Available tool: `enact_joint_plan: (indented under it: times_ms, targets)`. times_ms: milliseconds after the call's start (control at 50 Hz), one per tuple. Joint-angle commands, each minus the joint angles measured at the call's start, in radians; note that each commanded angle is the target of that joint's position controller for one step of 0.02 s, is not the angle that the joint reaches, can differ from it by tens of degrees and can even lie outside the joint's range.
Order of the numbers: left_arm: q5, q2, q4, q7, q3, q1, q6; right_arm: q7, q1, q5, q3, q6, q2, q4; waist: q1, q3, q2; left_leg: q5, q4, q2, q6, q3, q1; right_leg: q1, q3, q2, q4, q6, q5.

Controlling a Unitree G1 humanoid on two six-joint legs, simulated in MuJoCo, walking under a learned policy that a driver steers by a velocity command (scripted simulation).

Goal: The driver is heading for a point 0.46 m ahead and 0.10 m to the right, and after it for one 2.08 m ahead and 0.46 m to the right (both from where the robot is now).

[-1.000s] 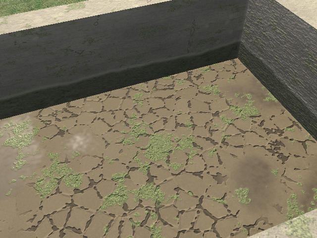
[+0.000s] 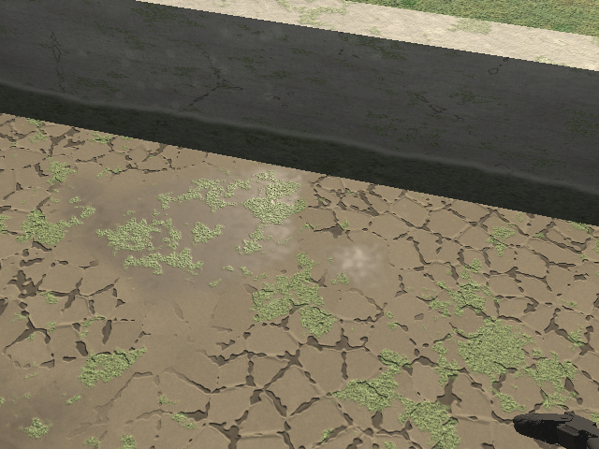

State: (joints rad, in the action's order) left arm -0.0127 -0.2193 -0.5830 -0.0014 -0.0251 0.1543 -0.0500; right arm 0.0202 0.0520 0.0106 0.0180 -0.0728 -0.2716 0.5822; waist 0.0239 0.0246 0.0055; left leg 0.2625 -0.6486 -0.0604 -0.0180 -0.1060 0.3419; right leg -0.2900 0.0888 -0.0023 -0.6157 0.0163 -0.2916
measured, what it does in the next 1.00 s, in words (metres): stands, turning right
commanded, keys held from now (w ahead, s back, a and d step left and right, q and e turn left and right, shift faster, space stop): w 0.16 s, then w+e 0.70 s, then e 0.14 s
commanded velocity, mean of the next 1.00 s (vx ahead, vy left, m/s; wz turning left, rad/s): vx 0.48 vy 0.00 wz -0.27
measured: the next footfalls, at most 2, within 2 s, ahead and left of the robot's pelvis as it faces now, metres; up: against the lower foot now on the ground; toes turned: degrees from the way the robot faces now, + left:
right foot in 1.70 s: +0.00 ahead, -0.17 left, +0.00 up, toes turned -23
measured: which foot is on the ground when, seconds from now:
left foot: down 0.00-1.00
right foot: down 0.00-1.00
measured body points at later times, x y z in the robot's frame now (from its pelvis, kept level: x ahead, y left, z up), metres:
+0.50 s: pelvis +0.07 +0.01 -0.01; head +0.06 +0.01 +0.44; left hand +0.26 +0.22 -0.09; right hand +0.26 -0.22 -0.07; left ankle +0.05 +0.10 -0.72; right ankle +0.03 -0.11 -0.72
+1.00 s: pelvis +0.04 +0.00 -0.01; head +0.05 -0.01 +0.44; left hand +0.30 +0.17 -0.08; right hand +0.17 -0.26 -0.08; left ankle +0.05 +0.10 -0.72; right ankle +0.03 -0.11 -0.72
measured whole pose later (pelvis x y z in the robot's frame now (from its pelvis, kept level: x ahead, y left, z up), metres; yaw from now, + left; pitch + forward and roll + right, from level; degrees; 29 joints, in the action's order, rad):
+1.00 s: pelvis +0.04 +0.00 -0.01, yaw -18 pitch +0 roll +1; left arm 0.01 -0.21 -0.56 0.00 -0.01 0.10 -0.11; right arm 0.00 0.12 0.04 -0.01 -0.05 -0.20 0.55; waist 0.01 0.01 0.00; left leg 0.42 -0.70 0.04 -0.03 0.19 0.27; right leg -0.36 -0.23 0.12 -0.75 0.01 -0.37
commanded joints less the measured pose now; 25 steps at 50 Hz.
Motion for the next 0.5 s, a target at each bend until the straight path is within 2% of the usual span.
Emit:
enact_joint_plan:
  times_ms: [20, 40, 60, 80, 100, 120, 140, 180, 260, 280, 300, 360, 420, 440, 460, 500]
  targets:
    - [0.000, -0.059, 0.128, 0.016, 0.013, -0.154, 0.008, 0.005, -0.067, -0.008, -0.003, 0.015, -0.052, -0.075, -0.038, -0.075, -0.051, 0.153, 0.143, 0.024, -0.028, -0.075, -0.057, -0.043, -0.096, -0.056, 0.161, -0.006, -0.242]
    - [-0.003, -0.042, 0.132, 0.020, 0.010, -0.160, 0.007, 0.006, -0.086, -0.015, -0.001, 0.017, -0.078, -0.078, -0.030, -0.052, -0.142, 0.249, 0.229, 0.058, -0.044, -0.156, -0.001, -0.003, -0.029, -0.022, 0.069, -0.024, -0.150]
    - [-0.007, -0.030, 0.131, 0.023, 0.007, -0.147, 0.008, 0.005, -0.101, -0.021, 0.000, 0.016, -0.100, -0.085, -0.019, -0.036, -0.209, 0.304, 0.289, 0.086, -0.059, -0.227, 0.032, 0.014, 0.003, 0.000, 0.019, -0.032, -0.087]
    - [-0.011, -0.041, 0.124, 0.024, 0.010, -0.133, 0.011, 0.002, -0.108, -0.022, 0.000, 0.013, -0.105, -0.094, -0.020, -0.025, -0.206, 0.304, 0.311, 0.100, -0.067, -0.265, 0.037, 0.016, 0.002, 0.006, 0.014, -0.032, -0.065]
    - [-0.018, -0.043, 0.118, 0.020, 0.007, -0.113, 0.018, -0.004, -0.096, -0.013, -0.007, 0.006, -0.096, -0.094, -0.029, -0.017, -0.196, 0.226, 0.310, 0.099, -0.075, -0.277, 0.029, 0.015, -0.010, 0.002, 0.028, -0.028, -0.047]
    - [-0.025, -0.048, 0.102, 0.024, 0.005, -0.077, 0.032, -0.006, -0.093, -0.009, -0.009, 0.003, -0.092, -0.093, -0.017, -0.043, -0.164, 0.184, 0.290, 0.102, -0.084, -0.273, 0.017, 0.042, -0.013, -0.002, 0.037, -0.020, -0.062]
    - [-0.025, -0.044, 0.092, 0.024, 0.004, -0.062, 0.046, -0.010, -0.089, -0.015, -0.009, -0.001, -0.089, -0.092, -0.019, -0.060, -0.139, 0.154, 0.282, 0.097, -0.079, -0.264, 0.007, 0.070, -0.015, -0.007, 0.045, -0.016, -0.060]
    - [-0.020, -0.038, 0.083, 0.021, 0.002, -0.060, 0.057, -0.010, -0.091, -0.016, -0.014, -0.001, -0.081, -0.092, -0.021, -0.087, -0.099, 0.112, 0.257, 0.082, -0.066, -0.229, -0.013, 0.108, -0.022, -0.022, 0.059, -0.005, -0.042]
    - [-0.007, -0.047, 0.066, 0.019, 0.002, -0.066, 0.037, 0.001, -0.081, 0.001, -0.028, 0.014, -0.048, -0.090, -0.040, -0.093, -0.021, 0.014, 0.183, 0.052, -0.046, -0.112, -0.042, 0.132, -0.064, -0.035, 0.071, 0.022, 0.022]
    - [0.005, -0.067, 0.044, 0.008, 0.013, -0.048, 0.032, -0.007, -0.067, 0.008, -0.031, 0.010, -0.027, -0.086, -0.057, -0.103, 0.025, -0.041, 0.144, 0.049, -0.052, -0.067, -0.041, 0.166, -0.095, -0.036, 0.063, 0.035, 0.085]
    - [0.000, -0.064, 0.044, 0.002, 0.012, -0.056, 0.026, -0.008, -0.064, 0.009, -0.042, 0.008, -0.002, -0.093, -0.072, -0.111, 0.044, -0.081, 0.129, 0.039, -0.044, -0.035, -0.047, 0.175, -0.105, -0.042, 0.056, 0.035, 0.149]
    - [0.005, -0.065, 0.045, -0.002, 0.019, -0.057, 0.008, -0.015, -0.050, 0.009, -0.040, 0.014, -0.014, -0.087, -0.068, -0.091, 0.011, -0.146, 0.100, 0.041, -0.029, 0.001, -0.046, 0.161, -0.125, -0.027, 0.028, 0.045, 0.176]
    - [0.009, -0.079, 0.040, -0.006, 0.028, -0.047, 0.006, -0.028, -0.050, 0.011, -0.034, 0.012, -0.016, -0.095, -0.057, -0.091, -0.010, -0.259, 0.061, 0.056, -0.021, 0.015, -0.070, 0.134, -0.145, -0.006, -0.004, 0.041, 0.213]
    - [0.007, -0.075, 0.042, -0.004, 0.029, -0.048, 0.000, -0.033, -0.044, 0.020, -0.038, 0.011, -0.005, -0.093, -0.054, -0.099, -0.024, -0.299, 0.055, 0.061, -0.021, 0.025, -0.079, 0.132, -0.155, 0.001, -0.016, 0.042, 0.228]
    - [0.010, -0.084, 0.061, -0.001, 0.030, -0.084, -0.016, -0.023, -0.063, 0.034, -0.039, 0.016, -0.001, -0.104, -0.066, -0.060, -0.022, -0.435, 0.014, 0.063, -0.015, 0.066, -0.059, 0.108, -0.170, -0.014, -0.036, 0.039, 0.416]
    - [0.005, -0.093, 0.057, -0.004, 0.039, -0.067, -0.028, -0.020, -0.027, 0.039, -0.033, 0.026, -0.003, -0.091, -0.061, -0.134, -0.019, -0.485, -0.016, 0.062, -0.004, 0.092, -0.097, 0.131, -0.182, -0.010, -0.066, 0.047, 0.513]
Velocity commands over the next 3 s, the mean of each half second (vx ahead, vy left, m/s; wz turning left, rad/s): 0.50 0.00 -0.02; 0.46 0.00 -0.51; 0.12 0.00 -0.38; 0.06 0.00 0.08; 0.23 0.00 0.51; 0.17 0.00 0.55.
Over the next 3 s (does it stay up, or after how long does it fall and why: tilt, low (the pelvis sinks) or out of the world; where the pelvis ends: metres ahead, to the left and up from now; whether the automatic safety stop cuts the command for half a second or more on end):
stays up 0.00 -0.08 0.02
